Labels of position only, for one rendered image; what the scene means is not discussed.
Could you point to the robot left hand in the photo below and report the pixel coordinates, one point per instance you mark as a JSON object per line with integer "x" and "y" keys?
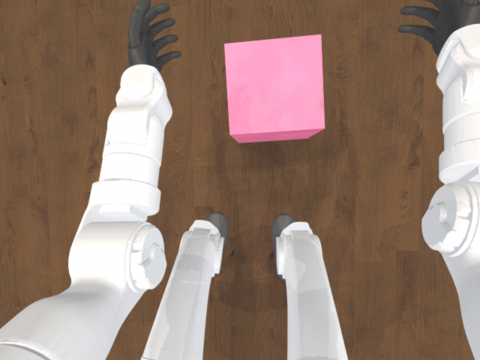
{"x": 141, "y": 49}

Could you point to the left robot foot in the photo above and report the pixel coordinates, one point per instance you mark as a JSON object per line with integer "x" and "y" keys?
{"x": 219, "y": 220}

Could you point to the robot right forearm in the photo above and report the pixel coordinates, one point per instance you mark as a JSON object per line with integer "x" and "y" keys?
{"x": 458, "y": 66}

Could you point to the robot left forearm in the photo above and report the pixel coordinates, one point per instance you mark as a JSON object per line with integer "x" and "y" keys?
{"x": 127, "y": 189}

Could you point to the left robot upper arm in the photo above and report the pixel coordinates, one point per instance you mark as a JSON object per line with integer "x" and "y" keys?
{"x": 111, "y": 265}

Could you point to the right robot thigh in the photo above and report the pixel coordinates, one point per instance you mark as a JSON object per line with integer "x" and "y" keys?
{"x": 313, "y": 328}

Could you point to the robot right hand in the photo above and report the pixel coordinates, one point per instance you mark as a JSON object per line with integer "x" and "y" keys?
{"x": 451, "y": 16}

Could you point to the right robot upper arm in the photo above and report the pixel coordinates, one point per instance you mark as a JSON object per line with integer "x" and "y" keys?
{"x": 451, "y": 225}

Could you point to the carton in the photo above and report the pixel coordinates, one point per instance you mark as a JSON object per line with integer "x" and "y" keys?
{"x": 275, "y": 89}

